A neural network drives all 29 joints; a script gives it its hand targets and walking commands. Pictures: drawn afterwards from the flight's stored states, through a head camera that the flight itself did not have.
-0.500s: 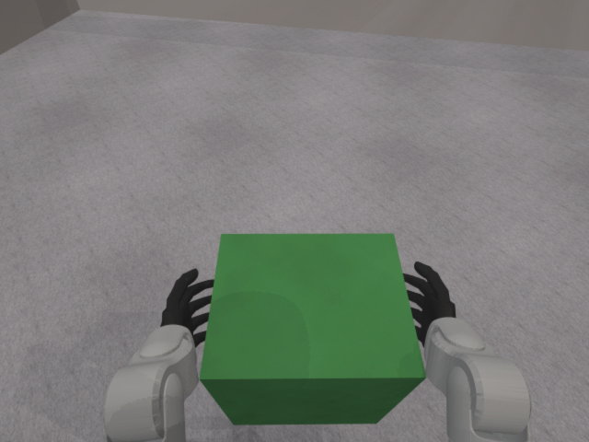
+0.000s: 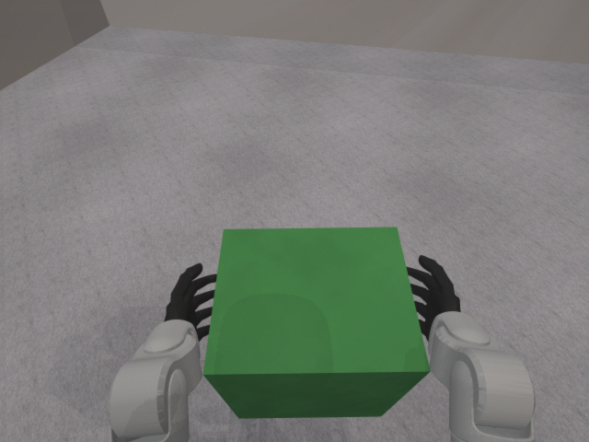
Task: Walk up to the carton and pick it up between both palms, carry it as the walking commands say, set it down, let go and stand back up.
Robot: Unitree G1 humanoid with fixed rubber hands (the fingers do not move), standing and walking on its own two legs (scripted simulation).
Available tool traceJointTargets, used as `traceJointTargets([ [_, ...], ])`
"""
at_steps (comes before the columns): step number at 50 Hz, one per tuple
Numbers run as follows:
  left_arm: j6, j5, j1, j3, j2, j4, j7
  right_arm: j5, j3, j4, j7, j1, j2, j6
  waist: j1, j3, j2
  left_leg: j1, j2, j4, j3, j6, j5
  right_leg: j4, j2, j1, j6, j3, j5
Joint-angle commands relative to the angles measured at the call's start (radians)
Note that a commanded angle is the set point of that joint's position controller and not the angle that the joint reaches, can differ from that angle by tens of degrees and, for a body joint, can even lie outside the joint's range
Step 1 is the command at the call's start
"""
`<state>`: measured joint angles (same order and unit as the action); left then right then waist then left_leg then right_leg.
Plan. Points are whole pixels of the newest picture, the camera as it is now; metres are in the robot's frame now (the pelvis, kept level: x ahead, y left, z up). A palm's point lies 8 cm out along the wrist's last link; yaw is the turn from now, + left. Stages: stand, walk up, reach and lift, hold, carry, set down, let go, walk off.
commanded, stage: carry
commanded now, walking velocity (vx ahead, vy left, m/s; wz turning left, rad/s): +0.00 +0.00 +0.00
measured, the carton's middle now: (310, 332) +0.26 +0.00 +0.02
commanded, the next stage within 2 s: none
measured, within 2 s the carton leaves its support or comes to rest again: neither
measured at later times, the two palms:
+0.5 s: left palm (165, 308) +0.27 +0.18 +0.07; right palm (409, 335) +0.23 -0.12 +0.07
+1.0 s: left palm (129, 288) +0.30 +0.24 +0.08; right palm (348, 391) +0.17 -0.04 +0.08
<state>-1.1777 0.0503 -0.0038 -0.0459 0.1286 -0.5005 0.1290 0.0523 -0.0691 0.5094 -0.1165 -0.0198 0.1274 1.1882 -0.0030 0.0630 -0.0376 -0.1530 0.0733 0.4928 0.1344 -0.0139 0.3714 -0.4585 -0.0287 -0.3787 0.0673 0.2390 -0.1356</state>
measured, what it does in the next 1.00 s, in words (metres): steps to the left, turning right: right foot, then left foot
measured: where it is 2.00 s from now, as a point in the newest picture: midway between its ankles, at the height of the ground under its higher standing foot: outside the picture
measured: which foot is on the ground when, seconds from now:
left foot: down 0.00-0.54, up 0.56-0.88, down 0.90-1.00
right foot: down 0.00-0.34, up 0.36-0.50, down 0.52-0.90, up 0.92-1.00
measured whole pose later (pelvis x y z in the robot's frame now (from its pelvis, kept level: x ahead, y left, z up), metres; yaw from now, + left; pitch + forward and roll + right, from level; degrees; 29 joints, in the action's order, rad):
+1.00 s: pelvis +0.02 +0.20 +0.00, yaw -28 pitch +4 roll +1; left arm -1.18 0.05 -0.05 -0.07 0.13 -0.54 0.12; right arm 0.04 -0.03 0.49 -0.13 0.04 0.13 1.13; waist -0.01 0.09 0.04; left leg -0.33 0.06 0.54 0.15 0.00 0.26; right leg -1.03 -0.06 -0.63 -0.03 0.00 -0.45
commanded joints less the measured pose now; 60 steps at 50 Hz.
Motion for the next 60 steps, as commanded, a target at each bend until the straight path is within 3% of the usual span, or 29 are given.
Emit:
traceJointTargets([
  [1,0.033,-0.279,0.423,0.647,0.819,-0.148,-0.128,-0.279,0.672,0.106,0.121,-0.374,0.825,-0.024,0.009,0.298,0.037,0.003,0.101,-0.086,-0.075,0.001,-0.282,0.053,-0.168,0.274,-0.032,-0.168,0.309],
  [3,0.034,-0.28,0.401,0.638,0.816,-0.14,-0.123,-0.292,0.672,0.109,0.12,-0.371,0.826,-0.024,0.01,0.322,0.026,0.03,0.102,-0.038,-0.055,-0.003,-0.449,-0.015,-0.166,0.272,-0.022,-0.157,0.481],
  [6,0.026,-0.274,0.362,0.629,0.792,-0.113,-0.118,-0.277,0.66,0.077,0.112,-0.317,0.807,-0.019,0.01,0.343,0.034,0.005,0.079,0.047,-0.021,-0.019,-0.457,-0.08,-0.205,0.296,-0.001,-0.19,0.686],
  [10,0.024,-0.279,0.368,0.635,0.797,-0.108,-0.122,-0.269,0.661,0.072,0.11,-0.313,0.808,-0.023,0.006,0.321,0.142,-0.155,0.004,0.114,0.017,-0.037,-0.122,-0.08,-0.277,0.382,0.057,-0.311,0.863],
  [12,0.027,-0.285,0.378,0.638,0.805,-0.121,-0.124,-0.274,0.667,0.082,0.11,-0.316,0.821,-0.03,0.01,0.308,0.178,-0.135,-0.019,0.039,0.023,-0.034,-0.039,-0.068,-0.293,0.344,0.062,-0.353,0.785],
  [14,0.032,-0.29,0.385,0.645,0.809,-0.137,-0.125,-0.282,0.673,0.096,0.111,-0.325,0.832,-0.038,0.014,0.299,0.156,-0.027,-0.005,-0.047,0.021,-0.029,-0.125,-0.096,-0.249,0.236,0.036,-0.312,0.614],
  [15,0.036,-0.291,0.384,0.649,0.81,-0.142,-0.124,-0.285,0.675,0.103,0.112,-0.333,0.834,-0.042,0.014,0.287,0.1,0.05,0.042,-0.076,0.005,-0.022,-0.304,-0.148,-0.202,0.153,0.009,-0.252,0.505],
  [16,0.04,-0.292,0.388,0.656,0.81,-0.154,-0.122,-0.287,0.674,0.108,0.113,-0.334,0.835,-0.047,0.012,0.27,0.016,0.135,0.117,-0.049,-0.004,-0.009,-0.657,-0.208,-0.144,0.04,-0.026,-0.178,0.334],
  [17,0.044,-0.294,0.403,0.666,0.807,-0.17,-0.122,-0.287,0.667,0.102,0.113,-0.321,0.836,-0.052,0.016,0.25,-0.079,0.196,0.191,0.026,-0.019,0.019,-1.012,-0.277,-0.081,-0.077,-0.061,-0.093,0.113],
  [18,0.044,-0.297,0.411,0.673,0.805,-0.174,-0.122,-0.288,0.665,0.115,0.114,-0.334,0.833,-0.057,0.014,0.208,-0.16,0.238,0.232,0.028,-0.042,0.058,-1.264,-0.357,-0.003,-0.189,-0.067,-0.027,-0.241],
  [19,0.045,-0.299,0.42,0.68,0.807,-0.178,-0.124,-0.288,0.665,0.122,0.114,-0.337,0.833,-0.061,0.012,0.175,-0.155,0.22,0.242,0.025,-0.034,0.083,-1.329,-0.443,0.017,-0.222,-0.054,-0.02,-0.338],
  [24,0.048,-0.307,0.422,0.693,0.798,-0.196,-0.122,-0.292,0.67,0.149,0.113,-0.327,0.809,-0.07,0.006,0.214,-0.156,0.139,0.182,0.188,0.093,0.07,-1.306,-0.303,0.057,-0.027,-0.001,0.009,-0.218],
  [25,0.047,-0.302,0.399,0.686,0.797,-0.19,-0.121,-0.296,0.672,0.156,0.113,-0.33,0.802,-0.068,-0.01,0.245,-0.132,0.093,0.154,0.284,0.126,0.043,-1.282,-0.153,0.063,0.091,0.013,0.009,-0.139],
  [26,0.047,-0.296,0.374,0.679,0.805,-0.187,-0.121,-0.303,0.668,0.154,0.113,-0.337,0.795,-0.065,-0.042,0.272,-0.05,-0.074,0.132,0.443,0.123,0.024,-1.066,-0.003,0.004,0.293,0.033,-0.083,0.057],
  [27,0.045,-0.286,0.337,0.662,0.801,-0.169,-0.119,-0.309,0.663,0.154,0.111,-0.346,0.795,-0.061,-0.036,0.254,0.166,-0.372,0.043,0.639,0.049,-0.011,-0.114,0.024,-0.226,0.49,0.11,-0.416,0.593],
  [28,0.042,-0.287,0.296,0.619,0.768,-0.136,-0.116,-0.312,0.671,0.131,0.106,-0.315,0.782,-0.052,-0.011,0.285,0.253,-0.487,-0.012,0.839,-0.128,-0.043,0.185,0.017,-0.417,0.471,0.202,-0.709,0.805],
  [29,0.038,-0.292,0.29,0.607,0.756,-0.127,-0.119,-0.313,0.66,0.097,0.105,-0.292,0.783,-0.047,0.0,0.285,0.166,-0.501,0.031,0.881,-0.222,-0.034,0.207,0.046,-0.447,0.381,0.199,-0.71,0.589],
  [31,0.041,-0.293,0.359,0.64,0.79,-0.14,-0.134,-0.287,0.664,0.06,0.109,-0.298,0.816,-0.052,0.0,0.19,0.057,-0.497,0.055,0.761,-0.199,-0.038,0.126,0.1,-0.358,0.225,0.129,-0.57,0.218],
  [33,0.05,-0.303,0.404,0.647,0.833,-0.147,-0.147,-0.286,0.679,0.076,0.113,-0.341,0.87,-0.07,-0.003,0.155,0.121,-0.415,0.012,0.609,-0.118,-0.05,0.068,0.132,-0.263,0.116,0.067,-0.458,0.124],
  [38,0.061,-0.297,0.369,0.635,0.789,-0.163,-0.146,-0.283,0.707,0.107,0.1,-0.349,0.87,-0.079,-0.006,0.184,0.261,-0.299,-0.052,0.383,-0.062,-0.041,0.004,0.18,-0.215,0.059,-0.004,-0.438,-0.167],
  [43,0.052,-0.262,0.311,0.606,0.714,-0.157,-0.131,-0.284,0.712,0.108,0.093,-0.314,0.826,-0.063,-0.011,0.212,0.301,-0.138,-0.087,0.054,-0.015,-0.031,-0.001,0.124,-0.195,0.021,-0.033,-0.468,-0.203],
  [45,0.045,-0.25,0.3,0.6,0.696,-0.14,-0.123,-0.278,0.696,0.092,0.092,-0.294,0.813,-0.052,-0.003,0.254,0.208,0.044,-0.041,-0.166,-0.016,-0.002,-0.015,-0.018,-0.117,-0.07,-0.052,-0.41,-0.237],
  [46,0.039,-0.242,0.298,0.6,0.69,-0.132,-0.119,-0.271,0.685,0.08,0.093,-0.282,0.787,-0.047,0.001,0.256,-0.019,0.098,0.171,-0.296,-0.239,0.041,0.112,-0.285,-0.01,-0.197,-0.074,-0.292,-0.283],
  [47,0.035,-0.248,0.344,0.634,0.702,-0.164,-0.122,-0.273,0.657,0.074,0.101,-0.289,0.782,-0.052,0.004,0.191,-0.257,-0.03,0.407,-0.331,-0.404,0.147,0.141,-0.565,0.047,-0.333,-0.107,-0.125,-0.469],
  [48,0.031,-0.261,0.406,0.651,0.714,-0.178,-0.129,-0.266,0.641,0.064,0.101,-0.287,0.795,-0.055,0.011,0.132,-0.213,-0.158,0.389,-0.3,-0.332,0.184,0.048,-0.74,-0.02,-0.291,-0.09,-0.167,-0.459],
  [50,0.034,-0.289,0.438,0.681,0.777,-0.181,-0.136,-0.274,0.642,0.101,0.104,-0.334,0.824,-0.065,0.008,0.09,-0.121,-0.216,0.285,-0.26,-0.149,0.158,-0.03,-0.864,-0.032,-0.277,-0.095,-0.166,-0.345],
  [53,0.042,-0.304,0.429,0.691,0.783,-0.187,-0.127,-0.277,0.644,0.117,0.097,-0.317,0.818,-0.075,0.006,0.151,-0.121,-0.05,0.204,-0.104,-0.014,0.134,-0.285,-0.69,-0.033,-0.252,-0.105,-0.124,-0.272],
  [58,0.027,-0.27,0.311,0.645,0.724,-0.153,-0.105,-0.267,0.653,0.115,0.082,-0.234,0.756,-0.058,0.02,0.251,-0.178,0.077,0.274,0.034,-0.045,0.181,-0.628,-0.326,0.013,-0.106,-0.054,-0.048,-0.358],
  [60,0.022,-0.254,0.28,0.623,0.725,-0.129,-0.105,-0.268,0.663,0.105,0.083,-0.226,0.748,-0.051,-0.001,0.258,-0.116,0.045,0.249,0.148,0.024,0.118,-0.662,-0.015,0.01,0.044,-0.033,-0.039,-0.128],
])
